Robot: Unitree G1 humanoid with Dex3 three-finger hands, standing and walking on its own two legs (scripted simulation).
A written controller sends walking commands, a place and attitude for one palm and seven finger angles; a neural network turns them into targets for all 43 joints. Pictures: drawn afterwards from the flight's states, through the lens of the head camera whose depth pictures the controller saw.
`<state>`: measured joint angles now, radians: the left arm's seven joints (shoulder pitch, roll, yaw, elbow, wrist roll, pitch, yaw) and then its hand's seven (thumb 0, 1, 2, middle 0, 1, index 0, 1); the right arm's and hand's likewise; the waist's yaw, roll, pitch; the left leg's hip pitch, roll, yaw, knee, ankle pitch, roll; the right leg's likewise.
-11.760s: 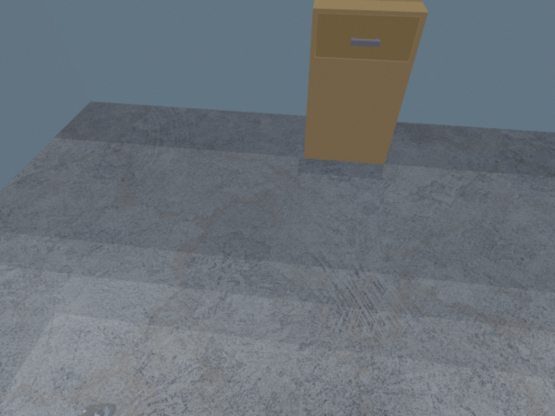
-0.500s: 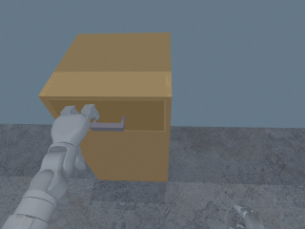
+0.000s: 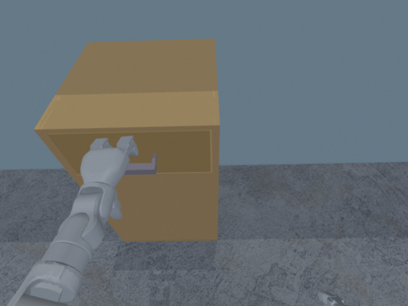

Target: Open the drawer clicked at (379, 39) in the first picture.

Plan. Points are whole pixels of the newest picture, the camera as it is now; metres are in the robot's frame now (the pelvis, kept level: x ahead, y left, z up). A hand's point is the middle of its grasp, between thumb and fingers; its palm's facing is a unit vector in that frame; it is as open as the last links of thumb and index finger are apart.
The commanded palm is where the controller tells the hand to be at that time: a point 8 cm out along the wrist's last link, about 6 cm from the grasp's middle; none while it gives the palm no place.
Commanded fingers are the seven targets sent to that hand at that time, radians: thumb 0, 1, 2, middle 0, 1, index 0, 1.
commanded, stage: move the hooked fingers above the handle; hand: left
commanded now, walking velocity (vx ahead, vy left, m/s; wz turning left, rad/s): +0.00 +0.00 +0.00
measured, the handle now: (134, 163) +0.48 +0.23 -0.06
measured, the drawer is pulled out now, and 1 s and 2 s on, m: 0.00 0.00 0.00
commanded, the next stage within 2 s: lower the fingers behind the handle in 1.28 s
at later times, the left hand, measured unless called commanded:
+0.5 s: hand (128, 169) +0.41 +0.21 +0.00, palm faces +0.00 -0.03 -1.00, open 13.8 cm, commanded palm +0.40 +0.21 +0.05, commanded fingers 0.00 -0.50 0.30 -0.30 -1.20 -0.30 -1.20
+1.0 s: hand (132, 166) +0.43 +0.21 -0.01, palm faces -0.01 -0.04 -1.00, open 13.7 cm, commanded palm +0.41 +0.20 +0.05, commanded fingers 0.00 -0.50 0.30 -0.30 -1.20 -0.30 -1.20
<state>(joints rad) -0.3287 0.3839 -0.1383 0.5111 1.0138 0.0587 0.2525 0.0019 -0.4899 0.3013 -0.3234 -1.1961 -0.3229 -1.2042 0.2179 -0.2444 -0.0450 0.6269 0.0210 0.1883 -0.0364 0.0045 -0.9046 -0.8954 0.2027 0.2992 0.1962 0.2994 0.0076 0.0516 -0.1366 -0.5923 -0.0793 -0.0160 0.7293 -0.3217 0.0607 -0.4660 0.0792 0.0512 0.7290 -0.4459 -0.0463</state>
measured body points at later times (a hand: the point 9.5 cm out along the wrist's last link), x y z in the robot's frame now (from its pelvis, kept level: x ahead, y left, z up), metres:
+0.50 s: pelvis -0.01 +0.00 -0.02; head +0.05 -0.01 +0.43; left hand +0.41 +0.21 +0.05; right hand +0.06 -0.27 -0.15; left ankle +0.02 +0.08 -0.71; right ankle -0.06 -0.10 -0.71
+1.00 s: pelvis -0.01 +0.01 -0.02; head +0.06 +0.01 +0.42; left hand +0.43 +0.21 +0.04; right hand +0.03 -0.26 -0.15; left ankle +0.02 +0.08 -0.71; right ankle -0.06 -0.10 -0.71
